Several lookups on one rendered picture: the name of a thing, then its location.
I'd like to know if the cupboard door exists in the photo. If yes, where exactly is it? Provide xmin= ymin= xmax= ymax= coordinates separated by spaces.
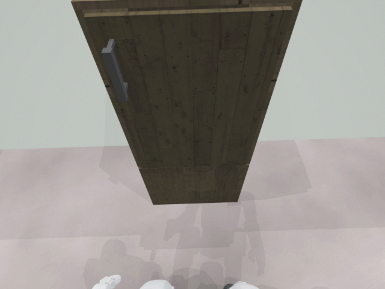
xmin=84 ymin=6 xmax=293 ymax=169

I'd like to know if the left robot hand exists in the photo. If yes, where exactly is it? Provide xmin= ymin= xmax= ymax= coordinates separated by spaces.
xmin=92 ymin=275 xmax=121 ymax=289

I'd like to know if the handle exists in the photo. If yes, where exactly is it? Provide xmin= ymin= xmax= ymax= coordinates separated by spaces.
xmin=102 ymin=39 xmax=128 ymax=102

